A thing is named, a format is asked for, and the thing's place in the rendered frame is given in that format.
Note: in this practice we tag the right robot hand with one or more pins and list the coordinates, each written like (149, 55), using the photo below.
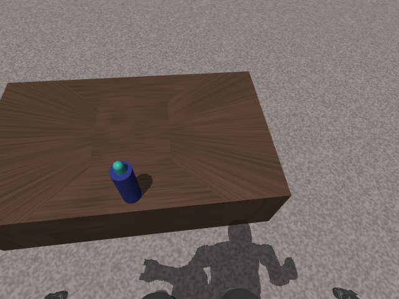
(341, 293)

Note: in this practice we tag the bottle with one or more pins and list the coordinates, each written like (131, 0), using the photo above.
(123, 177)

